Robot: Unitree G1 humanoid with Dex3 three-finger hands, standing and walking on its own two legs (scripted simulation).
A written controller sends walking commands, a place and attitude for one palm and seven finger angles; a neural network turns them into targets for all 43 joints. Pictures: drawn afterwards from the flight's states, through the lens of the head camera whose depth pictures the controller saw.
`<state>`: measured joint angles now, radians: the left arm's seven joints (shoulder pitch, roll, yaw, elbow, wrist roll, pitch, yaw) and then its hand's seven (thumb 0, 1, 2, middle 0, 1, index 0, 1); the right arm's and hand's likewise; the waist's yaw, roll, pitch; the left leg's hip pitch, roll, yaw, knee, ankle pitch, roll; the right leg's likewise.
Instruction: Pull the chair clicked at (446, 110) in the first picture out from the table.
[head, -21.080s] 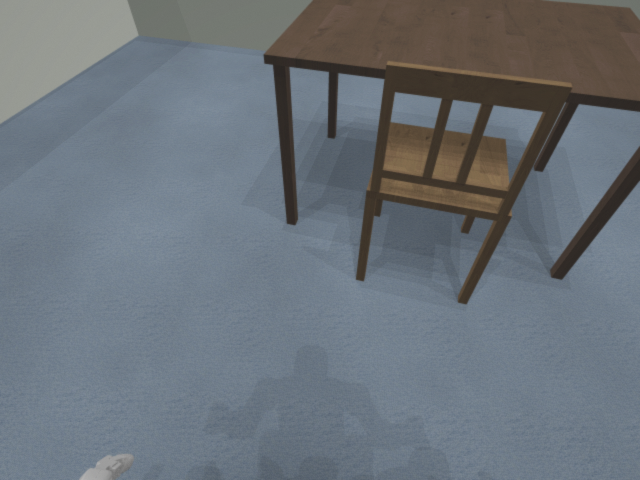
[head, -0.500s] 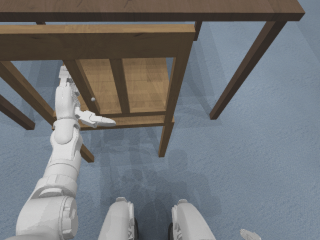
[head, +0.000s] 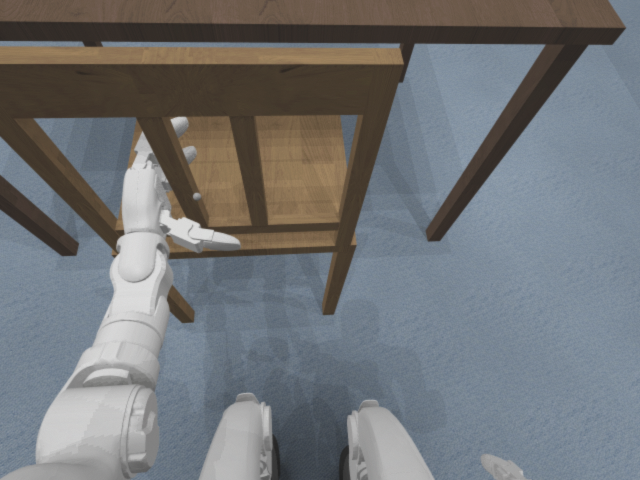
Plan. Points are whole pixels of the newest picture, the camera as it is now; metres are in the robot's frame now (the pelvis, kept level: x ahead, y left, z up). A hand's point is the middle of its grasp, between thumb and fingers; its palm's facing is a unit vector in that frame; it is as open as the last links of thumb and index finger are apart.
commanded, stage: hook a spindle and tug to test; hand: left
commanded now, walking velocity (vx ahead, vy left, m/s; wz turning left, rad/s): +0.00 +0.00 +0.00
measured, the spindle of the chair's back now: (180, 177) +0.49 +0.17 +0.02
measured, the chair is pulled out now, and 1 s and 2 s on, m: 0.00 0.03 0.16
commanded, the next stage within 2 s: step backward, pulling the chair out in 1.14 s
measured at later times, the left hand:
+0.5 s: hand (196, 192) +0.46 +0.14 +0.02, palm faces +0.05 -1.00 -0.04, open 5.9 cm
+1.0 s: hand (195, 215) +0.43 +0.14 +0.02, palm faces +0.05 -1.00 -0.03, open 5.5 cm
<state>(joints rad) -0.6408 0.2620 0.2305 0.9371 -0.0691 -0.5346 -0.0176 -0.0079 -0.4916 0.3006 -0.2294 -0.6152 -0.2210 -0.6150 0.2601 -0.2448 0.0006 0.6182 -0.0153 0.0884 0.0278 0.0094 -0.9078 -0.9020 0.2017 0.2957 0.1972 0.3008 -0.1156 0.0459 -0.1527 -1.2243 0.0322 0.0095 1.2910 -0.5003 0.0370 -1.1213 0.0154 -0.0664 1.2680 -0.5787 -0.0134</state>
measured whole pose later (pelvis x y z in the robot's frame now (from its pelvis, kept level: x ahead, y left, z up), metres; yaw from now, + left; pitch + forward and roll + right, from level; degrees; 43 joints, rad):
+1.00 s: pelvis +0.02 +0.00 +0.01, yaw -1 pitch +24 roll -3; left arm -0.42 0.21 0.19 0.72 -0.10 -0.52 -0.01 0.02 0.69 0.78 -0.46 -1.45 -0.43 -1.45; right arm 0.25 -0.23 0.00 0.58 -0.01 0.10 0.04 0.01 -0.91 -0.90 0.20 0.30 0.20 0.30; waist -0.10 0.04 -0.16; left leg -1.15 0.04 0.03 1.25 -0.52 0.04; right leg -1.05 0.02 -0.04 1.22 -0.58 -0.01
